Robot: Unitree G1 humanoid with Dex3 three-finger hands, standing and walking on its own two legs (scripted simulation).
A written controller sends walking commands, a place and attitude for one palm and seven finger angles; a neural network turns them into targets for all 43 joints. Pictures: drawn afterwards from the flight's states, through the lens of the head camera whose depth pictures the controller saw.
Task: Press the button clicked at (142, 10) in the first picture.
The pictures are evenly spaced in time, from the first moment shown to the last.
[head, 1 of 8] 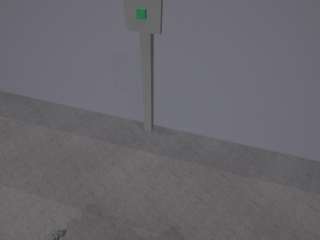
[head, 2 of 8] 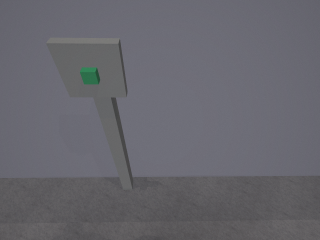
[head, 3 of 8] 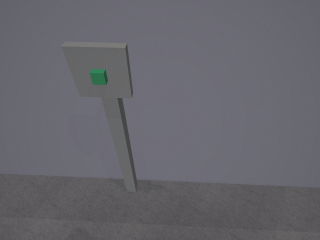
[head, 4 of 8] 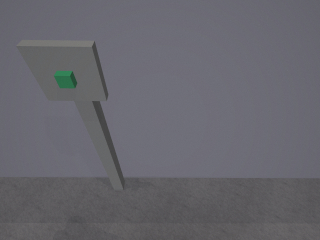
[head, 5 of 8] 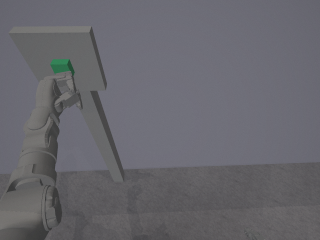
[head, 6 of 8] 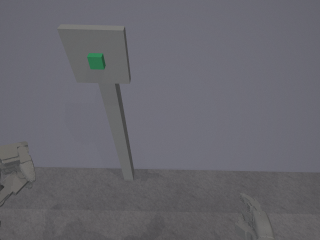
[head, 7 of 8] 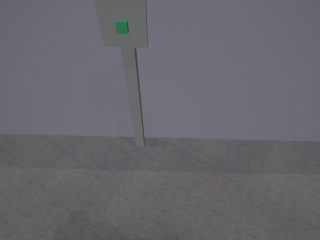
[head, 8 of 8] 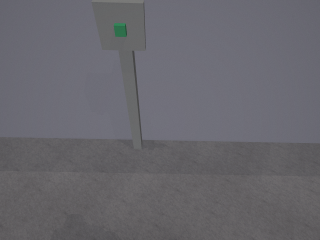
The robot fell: no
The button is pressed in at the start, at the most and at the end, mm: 0 11 0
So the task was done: yes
